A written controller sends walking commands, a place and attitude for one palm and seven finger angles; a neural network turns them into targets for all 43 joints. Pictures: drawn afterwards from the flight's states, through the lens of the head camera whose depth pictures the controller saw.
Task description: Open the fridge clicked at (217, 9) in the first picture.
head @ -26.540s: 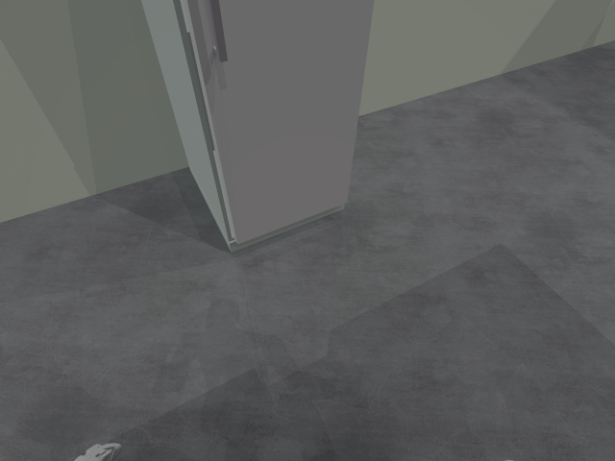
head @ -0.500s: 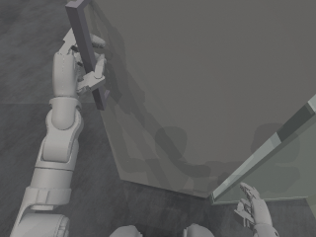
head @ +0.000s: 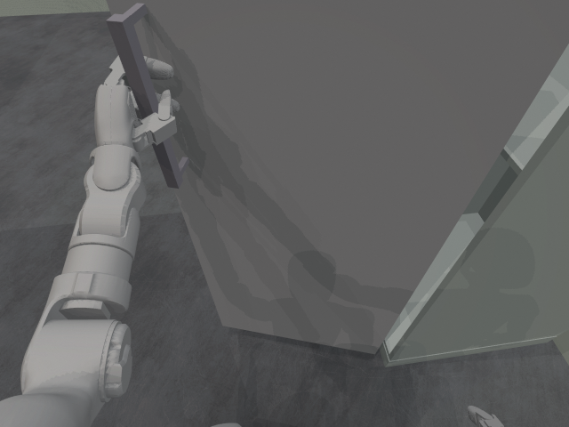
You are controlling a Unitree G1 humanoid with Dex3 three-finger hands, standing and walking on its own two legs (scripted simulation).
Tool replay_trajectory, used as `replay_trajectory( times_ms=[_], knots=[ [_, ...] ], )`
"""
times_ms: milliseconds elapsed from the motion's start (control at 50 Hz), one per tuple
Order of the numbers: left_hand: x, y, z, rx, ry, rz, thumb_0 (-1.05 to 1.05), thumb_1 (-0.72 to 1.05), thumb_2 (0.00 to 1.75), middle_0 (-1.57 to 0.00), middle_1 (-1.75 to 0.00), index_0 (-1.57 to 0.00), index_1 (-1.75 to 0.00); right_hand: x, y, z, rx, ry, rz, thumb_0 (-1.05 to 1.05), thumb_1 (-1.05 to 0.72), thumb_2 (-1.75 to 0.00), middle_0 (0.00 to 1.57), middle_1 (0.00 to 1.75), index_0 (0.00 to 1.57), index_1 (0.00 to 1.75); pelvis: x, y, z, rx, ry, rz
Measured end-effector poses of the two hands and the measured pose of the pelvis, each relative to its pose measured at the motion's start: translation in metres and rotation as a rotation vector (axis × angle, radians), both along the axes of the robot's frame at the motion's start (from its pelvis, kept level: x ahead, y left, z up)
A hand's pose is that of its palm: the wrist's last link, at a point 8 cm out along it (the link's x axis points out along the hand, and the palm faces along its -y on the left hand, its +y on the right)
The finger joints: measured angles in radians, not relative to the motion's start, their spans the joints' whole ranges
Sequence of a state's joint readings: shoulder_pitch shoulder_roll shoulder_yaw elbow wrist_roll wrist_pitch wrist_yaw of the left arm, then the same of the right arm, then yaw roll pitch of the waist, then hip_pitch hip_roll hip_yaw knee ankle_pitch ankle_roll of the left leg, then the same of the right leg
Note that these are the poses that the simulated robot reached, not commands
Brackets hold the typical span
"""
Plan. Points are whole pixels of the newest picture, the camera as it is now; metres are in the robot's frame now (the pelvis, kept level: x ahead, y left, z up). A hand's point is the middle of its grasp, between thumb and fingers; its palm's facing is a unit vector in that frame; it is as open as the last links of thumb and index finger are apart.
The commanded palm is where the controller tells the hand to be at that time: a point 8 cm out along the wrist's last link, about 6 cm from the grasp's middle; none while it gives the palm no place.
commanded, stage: stop walking and hold the door back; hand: left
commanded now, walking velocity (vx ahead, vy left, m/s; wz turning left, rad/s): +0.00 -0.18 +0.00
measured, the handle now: (159, 109) +0.48 +0.20 +0.20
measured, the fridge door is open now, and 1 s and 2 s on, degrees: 71 70 68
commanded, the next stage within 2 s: loosen the grip on the handle in 0.32 s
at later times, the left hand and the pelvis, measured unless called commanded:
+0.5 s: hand (160, 117) +0.44 +0.18 +0.21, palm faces +0.19 -0.97 -0.16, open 6.0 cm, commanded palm +0.39 +0.23 +0.20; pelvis -0.01 -0.01 +0.01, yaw +0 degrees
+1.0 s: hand (164, 126) +0.45 +0.18 +0.19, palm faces +0.23 -0.96 -0.14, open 14.2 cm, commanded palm +0.40 +0.23 +0.20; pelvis +0.02 -0.01 +0.01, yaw -3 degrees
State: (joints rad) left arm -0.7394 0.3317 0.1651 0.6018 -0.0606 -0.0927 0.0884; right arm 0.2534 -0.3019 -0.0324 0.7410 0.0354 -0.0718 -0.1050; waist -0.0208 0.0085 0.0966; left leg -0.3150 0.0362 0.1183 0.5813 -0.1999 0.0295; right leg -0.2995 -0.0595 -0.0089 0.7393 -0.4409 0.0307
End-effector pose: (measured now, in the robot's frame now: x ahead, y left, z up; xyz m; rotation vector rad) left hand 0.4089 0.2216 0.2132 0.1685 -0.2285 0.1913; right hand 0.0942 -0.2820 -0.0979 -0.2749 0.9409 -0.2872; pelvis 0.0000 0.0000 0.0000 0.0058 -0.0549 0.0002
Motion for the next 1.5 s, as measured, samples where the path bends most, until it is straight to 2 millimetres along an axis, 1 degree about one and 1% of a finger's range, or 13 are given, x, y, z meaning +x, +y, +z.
replay_trajectory(
  times_ms=[80,200,320,440,520,600,780,900,1000,1180,1280,1380,1500],
  knots=[
    [-0.003,-0.002,-0.001,-0.009,-0.006,0.013,0.0,0.74,0.83,-0.46,-1.4,-0.35,-1.4,-0.003,0.014,0.002,0.048,-0.009,0.015,0.01,-0.9,-0.9,0.2,0.3,0.2,0.29,-0.002,-0.006,0.005,-0.015,0.011,-0.011],
    [-0.014,-0.003,-0.001,0.025,-0.017,0.049,-0.02,0.74,0.82,-0.46,-1.4,-0.32,-1.4,0.009,0.03,-0.009,0.129,-0.029,0.072,0.01,-0.9,-0.9,0.2,0.3,0.2,0.29,-0.005,-0.018,0.003,-0.02,0.012,-0.015],
    [-0.021,-0.001,0.0,0.029,-0.013,0.044,-0.02,0.72,0.82,-0.46,-1.4,-0.35,-1.4,0.027,0.032,-0.006,0.11,-0.04,0.116,0.01,-0.9,-0.9,0.2,0.3,0.2,0.29,-0.006,-0.017,0.003,-0.013,0.005,-0.001],
    [-0.014,0.001,0.002,0.031,0.016,0.017,-0.02,0.7,0.83,-0.46,-1.4,-0.37,-1.4,0.044,0.03,0.006,0.077,-0.083,0.139,0.01,-0.9,-0.9,0.2,0.3,0.2,0.29,-0.007,-0.012,0.005,-0.013,0.01,-0.012],
    [-0.001,0.01,0.006,-0.042,0.077,-0.006,-0.03,0.59,0.78,-0.5,-1.43,-0.4,-1.4,0.045,0.025,0.028,0.072,-0.197,0.138,0.01,-0.9,-0.9,0.2,0.3,0.21,0.29,-0.006,-0.015,0.007,-0.001,0.048,-0.008],
    [-0.006,0.013,0.007,-0.05,0.02,0.031,-0.01,0.43,0.69,-0.49,-1.42,-0.41,-1.39,0.033,0.014,0.036,0.056,-0.252,0.112,0.01,-0.9,-0.9,0.2,0.3,0.21,0.3,-0.008,-0.013,0.006,-0.003,0.049,-0.021],
    [-0.005,0.007,-0.007,0.021,-0.01,0.012,0.0,-0.21,0.36,-0.44,-1.37,-0.34,-1.32,-0.018,0.002,0.016,0.049,-0.083,0.028,0.01,-0.9,-0.9,0.2,0.3,0.2,0.29,-0.005,-0.012,0.005,-0.001,0.07,-0.042],
    [0.002,0.006,-0.016,0.003,-0.028,0.01,-0.01,-0.45,0.25,-0.44,-1.34,-0.34,-1.28,-0.026,0.008,0.006,0.061,-0.011,-0.001,0.01,-0.9,-0.9,0.2,0.3,0.2,0.29,0.007,-0.012,0.007,-0.004,0.084,-0.054],
    [0.008,0.011,-0.018,0.003,-0.011,0.023,-0.01,-0.52,0.21,-0.42,-1.29,-0.3,-1.22,-0.008,0.015,0.004,0.081,-0.019,0.003,0.01,-0.9,-0.9,0.2,0.3,0.2,0.29,0.018,-0.012,0.008,-0.004,0.095,-0.058],
    [0.007,0.028,-0.02,-0.006,0.017,0.069,-0.02,-0.55,0.2,-0.3,-1.18,-0.26,-1.16,0.051,0.019,0.011,0.09,-0.098,0.055,0.01,-0.9,-0.9,0.2,0.3,0.2,0.29,0.036,-0.013,0.008,-0.002,0.11,-0.047],
    [0.002,0.042,-0.019,-0.009,0.012,0.083,-0.02,-0.55,0.2,-0.28,-1.16,-0.26,-1.15,0.076,0.018,0.017,0.078,-0.129,0.077,0.01,-0.9,-0.9,0.2,0.3,0.2,0.29,0.042,-0.014,0.007,-0.002,0.114,-0.041],
    [-0.003,0.059,-0.018,-0.009,0.014,0.094,-0.02,-0.56,0.19,-0.26,-1.15,-0.25,-1.15,0.086,0.015,0.019,0.067,-0.134,0.081,0.01,-0.9,-0.9,0.2,0.3,0.2,0.29,0.046,-0.016,0.007,-0.003,0.117,-0.034],
    [-0.009,0.074,-0.015,-0.008,0.015,0.09,-0.02,-0.56,0.19,-0.26,-1.15,-0.25,-1.15,0.082,0.012,0.016,0.06,-0.112,0.072,0.01,-0.9,-0.9,0.2,0.3,0.2,0.29,0.046,-0.017,0.006,-0.007,0.12,-0.028]
  ],
)
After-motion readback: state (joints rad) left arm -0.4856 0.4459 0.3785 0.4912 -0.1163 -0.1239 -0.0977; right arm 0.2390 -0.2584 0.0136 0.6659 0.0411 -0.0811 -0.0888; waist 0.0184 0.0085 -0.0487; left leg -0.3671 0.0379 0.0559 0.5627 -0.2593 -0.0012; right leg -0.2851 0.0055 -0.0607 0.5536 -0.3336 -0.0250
